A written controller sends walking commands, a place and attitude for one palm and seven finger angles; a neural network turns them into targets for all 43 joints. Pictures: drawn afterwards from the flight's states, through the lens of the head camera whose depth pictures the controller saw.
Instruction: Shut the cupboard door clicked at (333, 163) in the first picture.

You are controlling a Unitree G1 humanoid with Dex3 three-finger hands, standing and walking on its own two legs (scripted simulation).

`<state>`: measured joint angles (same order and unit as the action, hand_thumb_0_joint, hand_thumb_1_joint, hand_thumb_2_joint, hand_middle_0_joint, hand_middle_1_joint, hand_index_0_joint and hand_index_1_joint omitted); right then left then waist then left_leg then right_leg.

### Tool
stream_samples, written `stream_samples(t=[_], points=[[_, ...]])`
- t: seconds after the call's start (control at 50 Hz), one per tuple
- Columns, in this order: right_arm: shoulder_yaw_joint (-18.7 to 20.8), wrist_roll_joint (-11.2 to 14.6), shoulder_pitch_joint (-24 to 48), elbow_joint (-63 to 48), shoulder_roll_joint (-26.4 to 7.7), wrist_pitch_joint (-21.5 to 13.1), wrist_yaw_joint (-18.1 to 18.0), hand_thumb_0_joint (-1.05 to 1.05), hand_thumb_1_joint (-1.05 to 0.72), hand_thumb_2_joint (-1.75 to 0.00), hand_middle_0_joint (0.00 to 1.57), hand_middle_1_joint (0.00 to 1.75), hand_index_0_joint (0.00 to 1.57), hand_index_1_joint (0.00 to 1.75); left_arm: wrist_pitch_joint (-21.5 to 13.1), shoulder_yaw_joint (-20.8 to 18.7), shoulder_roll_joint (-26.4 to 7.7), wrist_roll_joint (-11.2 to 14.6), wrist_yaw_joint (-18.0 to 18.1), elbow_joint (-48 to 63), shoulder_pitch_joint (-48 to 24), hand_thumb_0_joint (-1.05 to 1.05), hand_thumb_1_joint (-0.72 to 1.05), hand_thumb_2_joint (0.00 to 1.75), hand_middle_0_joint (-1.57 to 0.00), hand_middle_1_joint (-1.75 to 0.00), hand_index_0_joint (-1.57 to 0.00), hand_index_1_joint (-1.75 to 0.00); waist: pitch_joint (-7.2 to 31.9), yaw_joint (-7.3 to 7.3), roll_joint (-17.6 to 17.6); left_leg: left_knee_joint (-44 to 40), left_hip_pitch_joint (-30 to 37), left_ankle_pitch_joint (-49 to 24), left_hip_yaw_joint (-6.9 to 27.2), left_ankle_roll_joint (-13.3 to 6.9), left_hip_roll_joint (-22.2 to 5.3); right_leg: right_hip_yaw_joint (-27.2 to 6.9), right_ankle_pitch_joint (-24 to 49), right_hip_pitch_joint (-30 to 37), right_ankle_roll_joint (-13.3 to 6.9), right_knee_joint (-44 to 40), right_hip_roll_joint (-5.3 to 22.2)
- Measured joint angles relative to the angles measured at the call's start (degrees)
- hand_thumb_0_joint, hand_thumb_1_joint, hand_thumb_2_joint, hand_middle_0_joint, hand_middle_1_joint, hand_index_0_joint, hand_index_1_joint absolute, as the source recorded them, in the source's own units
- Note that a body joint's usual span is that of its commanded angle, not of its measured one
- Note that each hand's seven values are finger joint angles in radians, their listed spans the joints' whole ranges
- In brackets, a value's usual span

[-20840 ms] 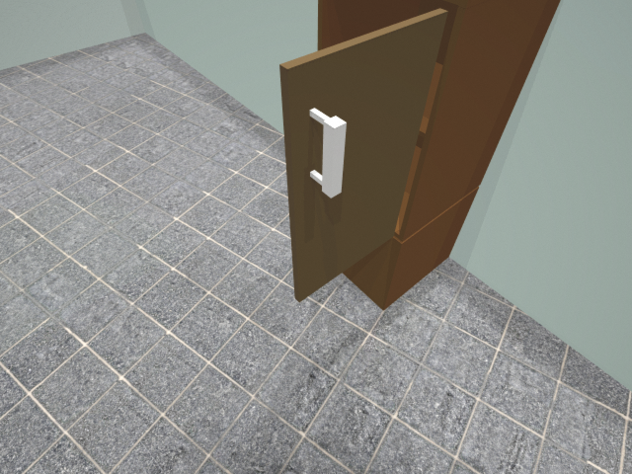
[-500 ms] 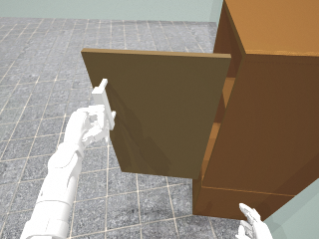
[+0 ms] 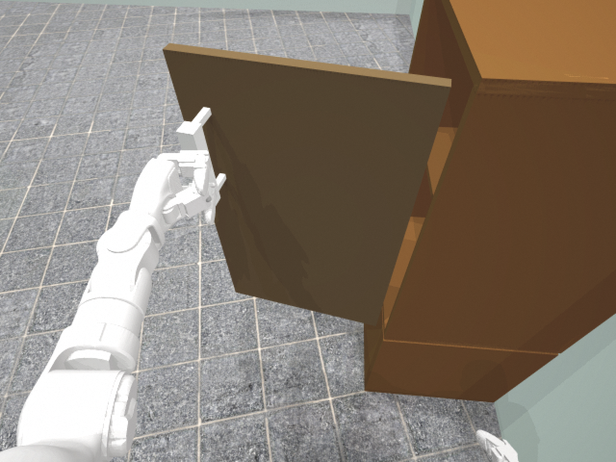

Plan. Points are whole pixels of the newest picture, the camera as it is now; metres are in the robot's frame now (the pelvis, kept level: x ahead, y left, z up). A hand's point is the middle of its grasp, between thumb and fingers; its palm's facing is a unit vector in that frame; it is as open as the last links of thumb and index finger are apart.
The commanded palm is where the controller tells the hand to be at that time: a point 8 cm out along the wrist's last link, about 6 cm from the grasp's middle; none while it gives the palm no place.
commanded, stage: push the door shut along its arc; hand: left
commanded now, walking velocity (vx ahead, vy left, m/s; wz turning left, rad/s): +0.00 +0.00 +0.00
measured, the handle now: (207, 158) +0.50 +0.16 +0.12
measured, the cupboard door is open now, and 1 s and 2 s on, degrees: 80 60 55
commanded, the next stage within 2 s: pull the fist back off the door in 1.20 s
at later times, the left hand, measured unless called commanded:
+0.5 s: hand (244, 165) +0.49 +0.10 +0.12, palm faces -0.35 -0.94 -0.03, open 3.2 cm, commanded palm +0.49 +0.14 +0.12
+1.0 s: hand (285, 144) +0.53 +0.04 +0.12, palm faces -0.47 -0.88 +0.00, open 3.1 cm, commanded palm +0.55 +0.10 +0.12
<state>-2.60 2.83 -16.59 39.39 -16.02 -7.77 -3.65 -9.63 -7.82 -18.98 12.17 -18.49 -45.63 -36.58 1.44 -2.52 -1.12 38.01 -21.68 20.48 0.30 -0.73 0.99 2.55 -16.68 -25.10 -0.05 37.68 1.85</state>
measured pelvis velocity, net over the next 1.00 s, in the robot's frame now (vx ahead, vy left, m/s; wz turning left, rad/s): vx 0.01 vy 0.00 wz -0.05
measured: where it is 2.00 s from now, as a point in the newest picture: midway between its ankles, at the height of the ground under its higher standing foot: outside the picture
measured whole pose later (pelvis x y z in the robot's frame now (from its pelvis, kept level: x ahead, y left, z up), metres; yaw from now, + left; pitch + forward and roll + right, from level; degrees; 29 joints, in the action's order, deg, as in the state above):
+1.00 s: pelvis +0.01 +0.00 -0.02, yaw -3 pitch +16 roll +0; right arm -1.7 -0.4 -22.9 39.1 -16.7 -5.1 -2.8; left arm -10.4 -13.1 -25.2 7.0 -27.4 -69.6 -65.0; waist 2.7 -11.6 -1.7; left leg 45.4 -37.4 24.0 -1.8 -0.9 -0.6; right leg 0.4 -18.4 -41.4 0.0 43.8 0.2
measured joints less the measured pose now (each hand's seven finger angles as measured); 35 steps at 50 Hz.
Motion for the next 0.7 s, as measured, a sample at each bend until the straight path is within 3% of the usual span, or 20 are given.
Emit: stream_samples(t=[0.18,0.38,0.7], points=[[0.04,-0.6,-1.75,0.83,-0.33,-0.06,0.31,0.02,-0.9,-0.89,0.2,0.3,0.2,0.3,-2.66,-0.47,-2.06,-0.17,-2.83,-10.45,-8.51,0.01,1.02,1.02,-1.3,-1.5,-1.3,-1.5,0.34,-1.65,0.23,2.2,-4.03,0.46,-0.22,-0.14,0.1,-0.24,-0.26,-4.0,0.1,2.0,0.13],[0.49,-1.35,-3.83,1.12,-0.76,-0.05,0.56,0.01,-0.9,-0.89,0.2,0.3,0.2,0.3,-3.4,-2.12,-4.05,-1.34,-4.74,-17.17,-16.16,0.02,0.94,0.93,-1.29,-1.5,-1.3,-1.5,0.7,-4.32,0.48,4.6,-9.19,1.2,-0.79,-0.23,-0.23,-0.81,-0.51,-9.26,0.15,3.98,-0.21],[0.89,-2.4,-6.15,1.08,-0.87,1.25,0.75,0.01,-0.9,-0.89,0.2,0.3,0.2,0.3,-1.74,-3.8,-6.2,-3.62,-7.56,-22.03,-24.09,0.02,0.9,0.9,-1.29,-1.5,-1.3,-1.5,0.96,-7.52,0.15,6.55,-13.91,2.43,-1.23,-0.22,-1.17,-1.21,-0.85,-13.85,0.09,4.9,-1.17]])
